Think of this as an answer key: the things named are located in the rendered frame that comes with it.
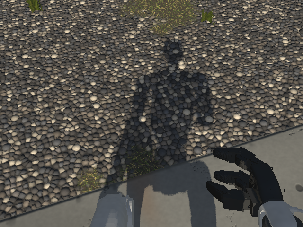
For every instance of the robot right forearm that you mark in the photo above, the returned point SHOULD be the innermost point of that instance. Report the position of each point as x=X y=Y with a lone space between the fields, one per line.
x=277 y=214

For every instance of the right robot hand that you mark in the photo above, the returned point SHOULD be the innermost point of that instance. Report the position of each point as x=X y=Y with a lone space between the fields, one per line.
x=253 y=190

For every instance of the left robot thigh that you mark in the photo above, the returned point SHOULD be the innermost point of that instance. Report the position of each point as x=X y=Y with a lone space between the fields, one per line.
x=113 y=210

